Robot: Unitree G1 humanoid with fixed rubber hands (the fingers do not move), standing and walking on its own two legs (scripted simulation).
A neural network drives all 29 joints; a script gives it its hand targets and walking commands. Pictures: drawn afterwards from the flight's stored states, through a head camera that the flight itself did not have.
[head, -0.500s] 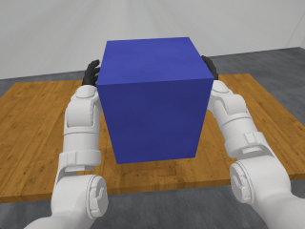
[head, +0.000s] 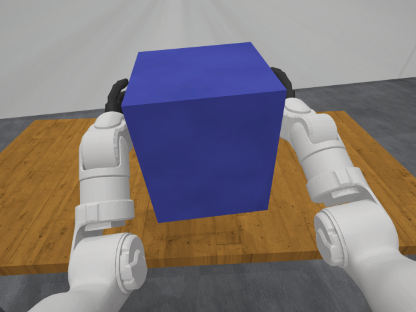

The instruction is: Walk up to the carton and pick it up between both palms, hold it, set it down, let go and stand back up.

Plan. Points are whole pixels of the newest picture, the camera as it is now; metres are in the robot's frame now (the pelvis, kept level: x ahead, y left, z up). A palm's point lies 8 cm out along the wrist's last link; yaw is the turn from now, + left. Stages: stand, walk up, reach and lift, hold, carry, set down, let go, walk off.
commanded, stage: hold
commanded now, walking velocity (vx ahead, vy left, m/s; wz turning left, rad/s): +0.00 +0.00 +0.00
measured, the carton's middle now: (204, 132) +0.36 +0.00 +0.23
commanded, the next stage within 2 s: none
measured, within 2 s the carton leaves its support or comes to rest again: neither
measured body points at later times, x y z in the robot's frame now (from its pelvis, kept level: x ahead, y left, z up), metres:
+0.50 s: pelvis -0.01 -0.01 +0.00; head -0.09 +0.00 +0.44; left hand +0.38 +0.16 +0.28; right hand +0.39 -0.15 +0.28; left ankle +0.00 +0.12 -0.75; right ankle +0.04 -0.11 -0.75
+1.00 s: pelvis +0.00 +0.00 +0.00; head -0.09 +0.01 +0.44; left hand +0.38 +0.16 +0.27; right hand +0.39 -0.15 +0.27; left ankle +0.00 +0.12 -0.75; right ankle +0.04 -0.11 -0.75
